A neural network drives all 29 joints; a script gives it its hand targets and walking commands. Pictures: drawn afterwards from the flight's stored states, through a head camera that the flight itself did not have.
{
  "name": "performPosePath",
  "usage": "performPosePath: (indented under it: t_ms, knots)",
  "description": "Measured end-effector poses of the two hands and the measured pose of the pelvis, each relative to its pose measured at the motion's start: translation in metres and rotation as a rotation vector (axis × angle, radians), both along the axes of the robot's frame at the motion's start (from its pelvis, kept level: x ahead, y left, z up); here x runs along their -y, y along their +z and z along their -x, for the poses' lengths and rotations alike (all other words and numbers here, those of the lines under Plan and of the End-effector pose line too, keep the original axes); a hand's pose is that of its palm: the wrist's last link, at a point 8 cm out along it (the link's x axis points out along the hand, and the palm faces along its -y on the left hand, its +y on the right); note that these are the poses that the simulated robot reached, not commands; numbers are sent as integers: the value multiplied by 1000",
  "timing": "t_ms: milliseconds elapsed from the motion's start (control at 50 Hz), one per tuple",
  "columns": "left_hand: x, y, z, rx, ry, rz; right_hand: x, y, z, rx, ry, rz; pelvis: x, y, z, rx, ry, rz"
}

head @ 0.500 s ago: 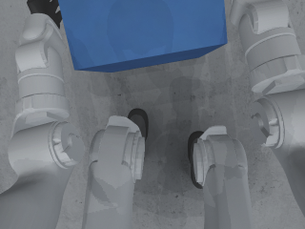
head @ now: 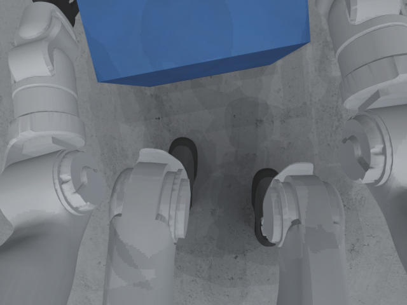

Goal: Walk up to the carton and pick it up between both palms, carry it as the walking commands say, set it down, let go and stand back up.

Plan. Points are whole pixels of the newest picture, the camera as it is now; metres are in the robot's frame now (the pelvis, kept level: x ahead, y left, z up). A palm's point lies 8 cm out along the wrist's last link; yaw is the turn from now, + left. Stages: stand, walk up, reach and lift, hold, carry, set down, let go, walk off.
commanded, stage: set down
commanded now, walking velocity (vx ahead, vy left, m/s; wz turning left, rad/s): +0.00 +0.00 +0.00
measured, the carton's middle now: (194, 4) +0.54 +0.11 -0.25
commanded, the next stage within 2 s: none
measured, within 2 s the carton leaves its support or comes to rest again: neither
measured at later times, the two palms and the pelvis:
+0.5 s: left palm (55, 3) +0.51 +0.29 -0.17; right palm out of the picture +0.60 -0.06 -0.17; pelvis +0.00 +0.00 +0.00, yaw +0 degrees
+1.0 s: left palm (62, 6) +0.51 +0.29 -0.18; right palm out of the picture +0.60 -0.07 -0.18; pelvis +0.00 +0.00 -0.01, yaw +0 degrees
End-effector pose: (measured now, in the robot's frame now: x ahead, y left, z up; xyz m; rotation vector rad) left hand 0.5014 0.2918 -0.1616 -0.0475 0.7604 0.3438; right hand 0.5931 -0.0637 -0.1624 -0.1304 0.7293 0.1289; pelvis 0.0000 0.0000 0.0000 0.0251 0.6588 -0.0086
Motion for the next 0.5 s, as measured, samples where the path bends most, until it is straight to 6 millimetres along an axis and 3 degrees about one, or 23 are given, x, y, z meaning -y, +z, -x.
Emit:
performPosePath:
  t_ms: [500]
  knots:
    - [-2,-5,-4,42,-15,37,1,-6,-5,27,22,-49,4,-5,2,39,-6,-12]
